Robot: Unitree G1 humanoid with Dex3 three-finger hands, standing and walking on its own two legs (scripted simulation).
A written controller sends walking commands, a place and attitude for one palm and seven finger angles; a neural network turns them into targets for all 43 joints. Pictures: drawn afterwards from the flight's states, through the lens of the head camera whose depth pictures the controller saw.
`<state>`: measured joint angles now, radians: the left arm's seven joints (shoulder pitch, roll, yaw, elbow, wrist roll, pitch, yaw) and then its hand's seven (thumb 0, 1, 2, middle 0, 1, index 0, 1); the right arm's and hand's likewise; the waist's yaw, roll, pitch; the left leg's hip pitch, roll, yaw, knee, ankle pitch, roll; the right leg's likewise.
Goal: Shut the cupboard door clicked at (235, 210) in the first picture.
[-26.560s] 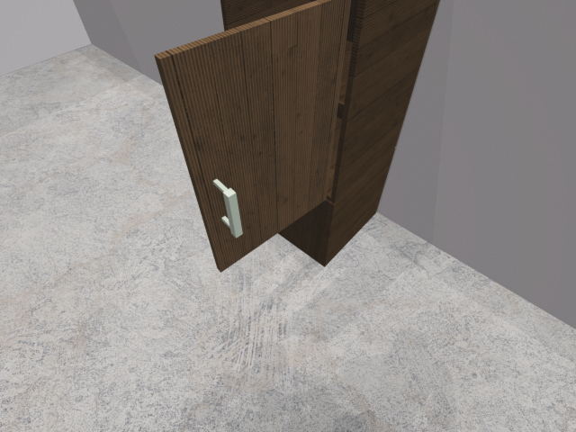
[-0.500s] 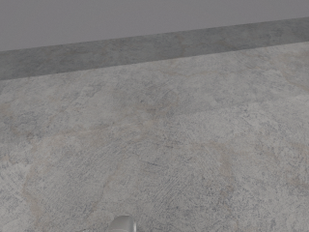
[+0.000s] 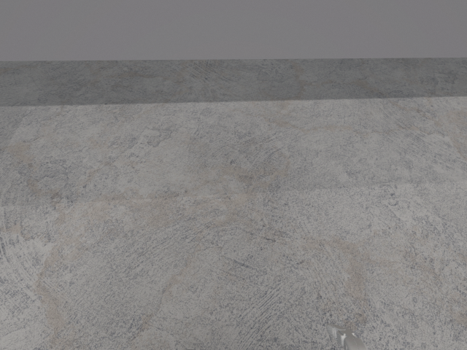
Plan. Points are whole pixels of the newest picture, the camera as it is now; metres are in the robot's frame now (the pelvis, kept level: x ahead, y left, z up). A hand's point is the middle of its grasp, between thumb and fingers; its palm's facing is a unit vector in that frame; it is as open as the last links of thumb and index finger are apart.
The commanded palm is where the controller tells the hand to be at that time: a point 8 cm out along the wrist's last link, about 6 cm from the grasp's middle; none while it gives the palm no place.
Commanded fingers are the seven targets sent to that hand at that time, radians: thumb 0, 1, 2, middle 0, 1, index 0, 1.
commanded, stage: turn to face it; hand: left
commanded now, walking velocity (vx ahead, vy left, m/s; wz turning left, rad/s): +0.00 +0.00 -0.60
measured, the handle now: out of the picture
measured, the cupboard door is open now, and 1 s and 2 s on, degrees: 59 59 59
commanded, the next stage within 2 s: none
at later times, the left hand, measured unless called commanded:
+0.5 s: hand (162, 335) +0.16 +0.16 -0.16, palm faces -0.26 -0.93 -0.24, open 7.3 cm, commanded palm none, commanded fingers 0.00 0.90 0.90 -0.20 -0.30 -0.20 -0.30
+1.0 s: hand (216, 288) +0.26 +0.07 -0.16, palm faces -0.58 -0.77 -0.26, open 7.4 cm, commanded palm none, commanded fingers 0.00 0.90 0.90 -0.20 -0.30 -0.20 -0.30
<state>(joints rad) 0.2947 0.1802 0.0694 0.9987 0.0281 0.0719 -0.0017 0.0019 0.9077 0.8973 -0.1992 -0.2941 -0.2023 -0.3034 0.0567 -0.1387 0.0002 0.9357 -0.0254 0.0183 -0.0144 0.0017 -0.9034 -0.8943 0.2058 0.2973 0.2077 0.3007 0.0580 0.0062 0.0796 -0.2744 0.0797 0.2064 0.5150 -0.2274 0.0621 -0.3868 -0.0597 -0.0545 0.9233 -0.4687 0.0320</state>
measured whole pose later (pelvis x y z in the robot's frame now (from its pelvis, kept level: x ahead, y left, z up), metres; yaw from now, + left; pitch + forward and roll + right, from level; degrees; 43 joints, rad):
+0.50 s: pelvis +0.02 -0.02 +0.00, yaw -17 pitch +2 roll +0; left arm 0.19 0.23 0.07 0.90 0.03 0.05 0.00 0.00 0.90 0.90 -0.20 -0.29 -0.21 -0.30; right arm 0.18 -0.25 -0.06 0.92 -0.01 0.05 -0.02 0.01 -0.91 -0.90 0.20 0.30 0.20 0.30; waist 0.00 -0.02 0.07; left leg -0.40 0.04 0.02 0.81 -0.41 -0.08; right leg -0.26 0.03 0.08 0.50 -0.27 -0.01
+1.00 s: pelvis +0.03 -0.03 -0.02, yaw -36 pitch +1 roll -1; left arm 0.10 0.23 0.06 0.85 0.03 0.05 -0.03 0.00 0.91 0.90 -0.20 -0.29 -0.20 -0.30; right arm 0.24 -0.25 -0.05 0.93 -0.02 0.05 -0.02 0.00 -0.90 -0.89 0.21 0.30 0.21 0.30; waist -0.03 0.05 0.11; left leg -0.33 0.17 0.16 0.84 -0.50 -0.06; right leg -0.28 0.00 -0.07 0.61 -0.35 -0.02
